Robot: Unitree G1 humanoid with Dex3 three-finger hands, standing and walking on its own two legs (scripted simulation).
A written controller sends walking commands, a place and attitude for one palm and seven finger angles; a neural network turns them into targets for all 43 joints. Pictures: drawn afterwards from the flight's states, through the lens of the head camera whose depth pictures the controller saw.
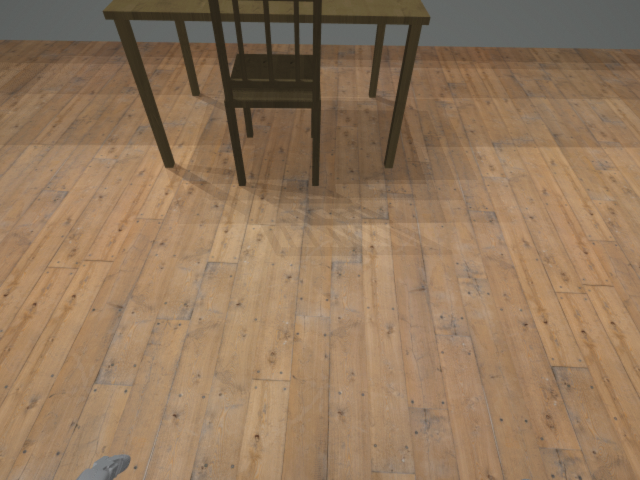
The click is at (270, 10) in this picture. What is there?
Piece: chair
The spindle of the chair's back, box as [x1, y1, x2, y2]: [263, 1, 273, 80]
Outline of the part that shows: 263,1 269,80 273,80 268,3 267,1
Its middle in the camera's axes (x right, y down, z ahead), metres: -0.19 -0.70 +1.39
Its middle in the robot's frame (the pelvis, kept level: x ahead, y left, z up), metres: +1.50 +0.25 -0.10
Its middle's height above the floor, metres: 0.67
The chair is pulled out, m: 0.00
